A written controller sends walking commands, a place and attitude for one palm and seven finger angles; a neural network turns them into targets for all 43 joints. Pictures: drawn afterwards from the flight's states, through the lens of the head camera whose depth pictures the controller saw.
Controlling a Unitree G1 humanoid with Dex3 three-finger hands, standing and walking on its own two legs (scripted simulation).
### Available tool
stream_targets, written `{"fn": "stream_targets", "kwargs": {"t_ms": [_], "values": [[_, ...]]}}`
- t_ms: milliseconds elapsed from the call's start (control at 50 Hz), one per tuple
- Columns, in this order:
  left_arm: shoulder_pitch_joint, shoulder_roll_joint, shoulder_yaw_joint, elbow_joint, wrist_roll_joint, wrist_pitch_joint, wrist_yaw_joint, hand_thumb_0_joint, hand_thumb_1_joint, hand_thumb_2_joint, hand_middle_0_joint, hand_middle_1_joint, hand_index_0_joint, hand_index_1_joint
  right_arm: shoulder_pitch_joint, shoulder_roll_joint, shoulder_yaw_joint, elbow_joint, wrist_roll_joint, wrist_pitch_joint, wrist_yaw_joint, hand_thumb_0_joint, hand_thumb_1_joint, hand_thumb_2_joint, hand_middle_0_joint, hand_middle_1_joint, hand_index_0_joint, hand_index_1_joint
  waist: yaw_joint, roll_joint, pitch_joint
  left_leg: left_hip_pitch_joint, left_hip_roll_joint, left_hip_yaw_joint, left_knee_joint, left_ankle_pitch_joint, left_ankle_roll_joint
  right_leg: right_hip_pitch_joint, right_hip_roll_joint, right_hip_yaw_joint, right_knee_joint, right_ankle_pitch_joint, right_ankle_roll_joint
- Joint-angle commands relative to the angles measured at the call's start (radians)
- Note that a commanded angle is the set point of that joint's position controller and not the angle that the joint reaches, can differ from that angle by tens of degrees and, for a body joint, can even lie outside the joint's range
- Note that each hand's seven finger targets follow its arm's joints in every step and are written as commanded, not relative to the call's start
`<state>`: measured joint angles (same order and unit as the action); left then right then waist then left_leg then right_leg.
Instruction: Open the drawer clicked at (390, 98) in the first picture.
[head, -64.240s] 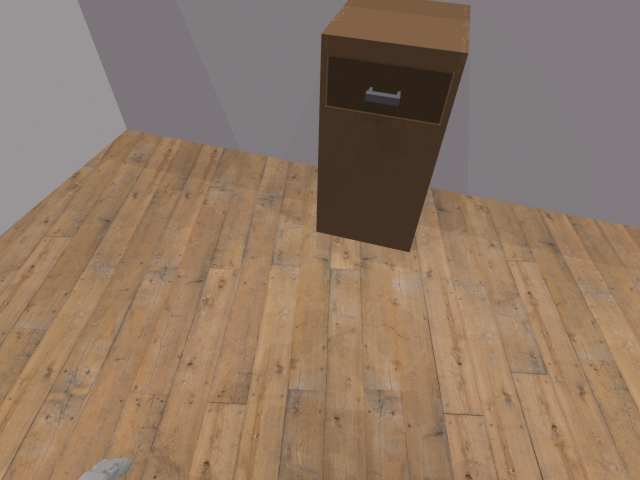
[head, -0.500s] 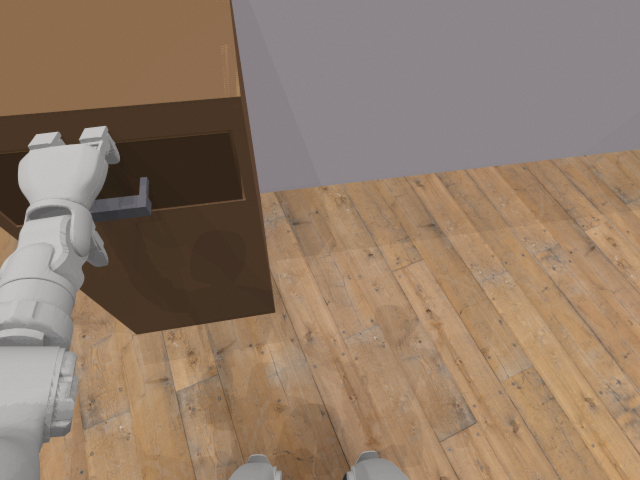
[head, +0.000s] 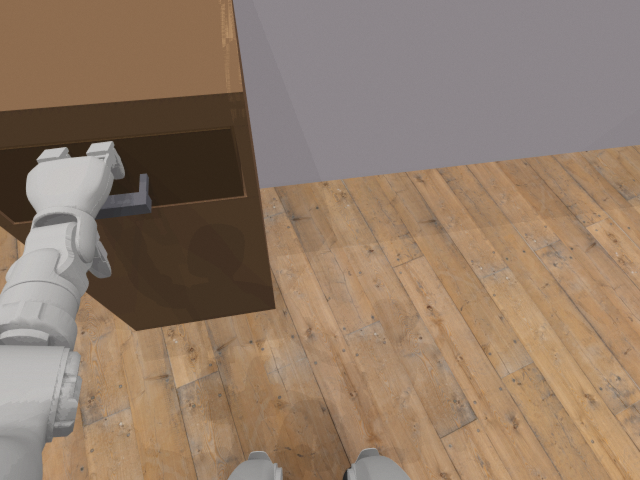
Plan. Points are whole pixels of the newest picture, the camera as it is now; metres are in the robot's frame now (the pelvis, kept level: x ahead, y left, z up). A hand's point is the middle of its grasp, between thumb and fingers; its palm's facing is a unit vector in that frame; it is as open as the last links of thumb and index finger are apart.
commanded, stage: lower the fingers behind the handle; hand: left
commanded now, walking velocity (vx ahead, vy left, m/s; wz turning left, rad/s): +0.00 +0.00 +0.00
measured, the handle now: (112, 194) +0.51 +0.29 -0.03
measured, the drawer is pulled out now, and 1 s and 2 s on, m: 0.00 0.00 0.00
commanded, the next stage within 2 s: lift the fingers back up to retry in 1.38 s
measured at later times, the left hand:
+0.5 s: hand (103, 220) +0.46 +0.29 -0.01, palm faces -0.11 +0.00 -0.99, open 13.8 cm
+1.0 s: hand (105, 218) +0.47 +0.29 -0.02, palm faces -0.05 +0.02 -1.00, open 13.8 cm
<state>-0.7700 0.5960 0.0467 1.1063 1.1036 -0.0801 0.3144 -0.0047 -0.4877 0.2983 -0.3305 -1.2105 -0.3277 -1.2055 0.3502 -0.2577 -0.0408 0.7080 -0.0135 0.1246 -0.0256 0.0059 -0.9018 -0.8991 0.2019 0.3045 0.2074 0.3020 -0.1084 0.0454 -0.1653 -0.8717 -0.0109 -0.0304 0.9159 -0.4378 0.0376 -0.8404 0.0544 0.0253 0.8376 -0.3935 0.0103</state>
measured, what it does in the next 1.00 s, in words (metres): stands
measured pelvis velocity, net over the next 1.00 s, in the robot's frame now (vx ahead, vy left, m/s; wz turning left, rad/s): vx -0.03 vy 0.00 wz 0.00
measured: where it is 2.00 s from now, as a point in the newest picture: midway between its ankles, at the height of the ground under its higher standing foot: outside the picture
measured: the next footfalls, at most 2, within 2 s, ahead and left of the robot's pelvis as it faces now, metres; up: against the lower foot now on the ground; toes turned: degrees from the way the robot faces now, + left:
none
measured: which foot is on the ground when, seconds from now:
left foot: down 0.00-1.00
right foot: down 0.00-1.00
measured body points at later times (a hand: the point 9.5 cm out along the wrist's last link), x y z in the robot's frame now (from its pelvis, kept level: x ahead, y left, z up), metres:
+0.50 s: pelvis -0.01 +0.00 -0.01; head +0.11 +0.02 +0.42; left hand +0.46 +0.28 +0.04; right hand +0.00 -0.27 -0.13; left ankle -0.01 +0.09 -0.69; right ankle -0.01 -0.13 -0.69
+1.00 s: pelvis -0.03 +0.00 -0.03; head +0.11 +0.01 +0.39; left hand +0.46 +0.28 +0.03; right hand -0.01 -0.28 -0.16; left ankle -0.01 +0.09 -0.69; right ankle -0.01 -0.13 -0.69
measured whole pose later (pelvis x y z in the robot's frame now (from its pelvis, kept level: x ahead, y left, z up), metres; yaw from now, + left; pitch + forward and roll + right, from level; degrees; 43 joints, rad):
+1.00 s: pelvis -0.03 +0.00 -0.03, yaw +0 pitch +27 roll -3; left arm -0.89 0.63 0.01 1.17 1.11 -0.05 0.38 0.00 -0.49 0.30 -0.29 -1.32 -0.32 -1.20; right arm 0.33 -0.26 -0.01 0.70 -0.02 0.10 -0.02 0.01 -0.90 -0.90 0.20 0.30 0.21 0.30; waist -0.13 0.05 -0.19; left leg -1.10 -0.01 -0.04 1.11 -0.47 0.03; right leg -1.06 0.06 0.00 1.03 -0.43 0.01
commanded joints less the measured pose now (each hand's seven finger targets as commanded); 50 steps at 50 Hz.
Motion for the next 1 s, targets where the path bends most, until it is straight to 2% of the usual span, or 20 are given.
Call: {"fn": "stream_targets", "kwargs": {"t_ms": [0, 20, 60, 80, 140, 160, 220, 260, 280, 320, 360, 380, 440, 500, 560, 680, 740, 860, 960, 980], "values": [[-0.448, 0.333, 0.098, -0.264, -0.003, -0.041, 0.048, 0.0, -0.5, 0.3, -0.3, -1.2, -0.3, -1.2, 0.156, -0.182, -0.067, -0.049, -0.003, -0.012, -0.021, 0.0, -0.9, -0.9, 0.2, 0.3, 0.2, 0.3, -0.009, 0.088, -0.489, 0.371, 0.002, 0.004, -0.06, 0.495, 0.005, 0.172, 0.023, -0.045, -0.053, 0.346, -0.044], [-0.433, 0.28, 0.063, -0.251, -0.006, -0.046, 0.045, 0.0, -0.5, 0.3, -0.3, -1.2, -0.3, -1.2, 0.153, -0.176, -0.068, -0.046, -0.005, -0.015, -0.022, 0.0, -0.9, -0.9, 0.2, 0.3, 0.2, 0.3, -0.02, 0.109, -0.472, 0.381, 0.001, 0.006, -0.052, 0.505, 0.003, 0.148, 0.024, -0.047, -0.052, 0.344, -0.045], [-0.428, 0.29, 0.071, -0.224, -0.004, -0.057, 0.048, 0.0, -0.5, 0.3, -0.3, -1.2, -0.3, -1.2, 0.153, -0.177, -0.065, -0.036, -0.004, -0.018, -0.023, 0.0, -0.9, -0.9, 0.2, 0.3, 0.2, 0.3, -0.028, 0.103, -0.431, 0.352, 0.005, 0.002, -0.044, 0.486, 0.002, 0.11, 0.024, -0.051, -0.047, 0.319, -0.043], [-0.389, 0.298, 0.082, -0.189, -0.005, -0.048, 0.049, 0.0, -0.5, 0.3, -0.3, -1.2, -0.3, -1.2, 0.153, -0.182, -0.062, -0.028, -0.008, -0.016, -0.02, 0.0, -0.9, -0.9, 0.2, 0.3, 0.2, 0.3, -0.015, 0.1, -0.401, 0.33, 0.004, 0.003, -0.042, 0.469, 0.001, 0.099, 0.025, -0.055, -0.04, 0.301, -0.048], [-0.387, 0.304, 0.091, -0.184, 0.001, -0.035, 0.064, 0.0, -0.5, 0.3, -0.3, -1.2, -0.3, -1.2, 0.15, -0.183, -0.058, -0.035, -0.012, -0.014, -0.013, 0.0, -0.9, -0.9, 0.2, 0.3, 0.2, 0.3, -0.003, 0.121, -0.425, 0.322, 0.004, 0.001, -0.034, 0.498, -0.003, 0.092, 0.026, -0.06, -0.022, 0.312, -0.052], [-0.409, 0.288, 0.071, -0.187, 0.008, -0.032, 0.072, 0.0, -0.5, 0.3, -0.3, -1.2, -0.3, -1.2, 0.152, -0.18, -0.06, -0.037, -0.01, -0.014, -0.012, 0.0, -0.9, -0.9, 0.2, 0.3, 0.2, 0.3, -0.017, 0.135, -0.431, 0.332, 0.006, 0.001, -0.03, 0.491, -0.005, 0.07, 0.026, -0.062, -0.023, 0.299, -0.048], [-0.39, 0.26, 0.053, -0.136, 0.006, -0.001, 0.082, 0.0, -0.5, 0.3, -0.3, -1.2, -0.3, -1.2, 0.158, -0.184, -0.061, -0.034, -0.009, -0.011, -0.006, 0.0, -0.9, -0.9, 0.2, 0.3, 0.2, 0.3, -0.022, 0.09, -0.385, 0.3, 0.005, -0.003, -0.03, 0.458, -0.004, 0.058, 0.029, -0.07, -0.024, 0.274, -0.05], [-0.426, 0.265, 0.051, -0.148, 0.012, 0.007, 0.086, 0.0, -0.5, 0.3, -0.3, -1.2, -0.3, -1.2, 0.164, -0.185, -0.062, -0.033, -0.008, -0.011, -0.007, 0.0, -0.9, -0.9, 0.2, 0.3, 0.2, 0.3, -0.032, 0.085, -0.424, 0.314, 0.009, -0.005, -0.025, 0.471, -0.003, 0.057, 0.027, -0.068, -0.02, 0.286, -0.045], [-0.391, 0.262, 0.053, -0.124, 0.008, 0.02, 0.084, 0.0, -0.5, 0.3, -0.3, -1.2, -0.3, -1.2, 0.164, -0.188, -0.06, -0.031, -0.011, -0.007, -0.005, 0.0, -0.9, -0.9, 0.2, 0.3, 0.2, 0.3, -0.016, 0.097, -0.415, 0.307, 0.005, -0.002, -0.025, 0.467, -0.005, 0.064, 0.027, -0.068, -0.017, 0.281, -0.05], [-0.414, 0.233, 0.024, -0.116, 0.014, 0.033, 0.082, 0.0, -0.5, 0.3, -0.3, -1.2, -0.3, -1.2, 0.163, -0.184, -0.06, -0.032, -0.009, -0.008, -0.005, 0.0, -0.9, -0.9, 0.2, 0.3, 0.2, 0.3, -0.034, 0.078, -0.409, 0.301, 0.007, -0.003, -0.026, 0.446, -0.002, 0.058, 0.028, -0.069, -0.023, 0.272, -0.047], [-0.414, 0.224, 0.016, -0.114, 0.014, 0.037, 0.076, 0.0, -0.5, 0.3, -0.3, -1.2, -0.3, -1.2, 0.164, -0.182, -0.056, -0.038, -0.006, -0.007, -0.004, 0.0, -0.9, -0.9, 0.2, 0.3, 0.2, 0.3, -0.03, 0.091, -0.412, 0.301, 0.007, -0.003, -0.029, 0.434, -0.002, 0.052, 0.028, -0.068, -0.023, 0.258, -0.047], [-0.402, 0.235, 0.027, -0.103, 0.011, 0.039, 0.071, 0.0, -0.5, 0.3, -0.3, -1.2, -0.3, -1.2, 0.163, -0.186, -0.057, -0.033, -0.007, -0.007, -0.006, 0.0, -0.9, -0.9, 0.2, 0.3, 0.2, 0.3, -0.031, 0.06, -0.396, 0.293, 0.009, -0.006, -0.027, 0.418, 0.0, 0.051, 0.028, -0.068, -0.023, 0.252, -0.048], [-0.43, 0.247, 0.033, -0.123, -0.004, 0.009, 0.051, 0.0, -0.5, 0.3, -0.3, -1.2, -0.3, -1.2, 0.152, -0.182, -0.05, -0.04, -0.008, -0.014, -0.013, 0.0, -0.9, -0.9, 0.2, 0.3, 0.2, 0.3, -0.038, 0.064, -0.379, 0.248, 0.006, -0.001, -0.019, 0.363, 0.009, 0.047, 0.024, -0.058, -0.019, 0.231, -0.047], [-0.406, 0.328, 0.09, -0.147, -0.001, -0.03, 0.057, 0.0, -0.5, 0.3, -0.3, -1.2, -0.3, -1.2, 0.147, -0.184, -0.045, -0.044, -0.01, -0.02, -0.021, 0.0, -0.9, -0.9, 0.2, 0.3, 0.2, 0.3, -0.016, 0.066, -0.438, 0.215, 0.0, 0.002, 0.003, 0.351, 0.014, 0.072, 0.021, -0.048, 0.009, 0.241, -0.045], [-0.355, 0.278, 0.058, -0.099, 0.007, -0.034, 0.056, 0.0, -0.5, 0.3, -0.3, -1.2, -0.3, -1.2, 0.143, -0.18, -0.044, -0.044, -0.009, -0.026, -0.018, 0.0, -0.9, -0.9, 0.2, 0.3, 0.2, 0.3, -0.024, 0.063, -0.378, 0.176, 0.004, 0.003, 0.015, 0.337, 0.01, 0.022, 0.022, -0.056, 0.02, 0.223, -0.045], [-0.327, 0.249, 0.055, -0.1, 0.008, -0.019, 0.087, 0.0, -0.5, 0.3, -0.3, -1.2, -0.3, -1.2, 0.154, -0.184, -0.054, -0.041, -0.015, -0.027, -0.006, 0.0, -0.9, -0.9, 0.2, 0.3, 0.2, 0.3, -0.011, 0.078, -0.432, 0.203, 0.008, -0.006, 0.042, 0.368, 0.0, -0.017, 0.026, -0.067, 0.052, 0.216, -0.049], [-0.354, 0.196, 0.022, -0.089, -0.005, -0.002, 0.091, 0.0, -0.5, 0.3, -0.3, -1.2, -0.3, -1.2, 0.157, -0.18, -0.055, -0.037, -0.013, -0.03, -0.001, 0.0, -0.9, -0.9, 0.2, 0.3, 0.2, 0.3, -0.033, 0.066, -0.409, 0.193, 0.011, -0.01, 0.045, 0.359, 0.002, -0.036, 0.024, -0.069, 0.049, 0.209, -0.048], [-0.386, 0.25, 0.022, -0.011, -0.001, 0.038, 0.072, 0.0, -0.5, 0.3, -0.3, -1.2, -0.3, -1.2, 0.154, -0.189, -0.037, -0.037, -0.004, -0.03, -0.01, 0.0, -0.9, -0.9, 0.2, 0.3, 0.2, 0.3, -0.052, 0.009, -0.358, 0.093, 0.002, -0.005, 0.052, 0.255, 0.015, -0.042, 0.019, -0.06, 0.053, 0.165, -0.04], [-0.391, 0.249, -0.001, 0.025, 0.0, 0.036, 0.032, 0.0, -0.5, 0.3, -0.3, -1.2, -0.3, -1.2, 0.151, -0.188, -0.026, -0.055, 0.0, -0.036, -0.015, 0.0, -0.9, -0.9, 0.2, 0.3, 0.2, 0.3, -0.063, 0.006, -0.343, 0.029, -0.003, 0.003, 0.078, 0.202, 0.022, -0.058, 0.016, -0.053, 0.069, 0.144, -0.038], [-0.358, 0.275, 0.019, 0.029, -0.003, 0.037, 0.023, 0.0, -0.5, 0.3, -0.3, -1.2, -0.3, -1.2, 0.151, -0.192, -0.023, -0.057, -0.001, -0.034, -0.015, 0.0, -0.9, -0.9, 0.2, 0.3, 0.2, 0.3, -0.044, 0.0, -0.348, 0.016, -0.006, 0.006, 0.081, 0.193, 0.022, -0.043, 0.017, -0.052, 0.074, 0.142, -0.04]]}}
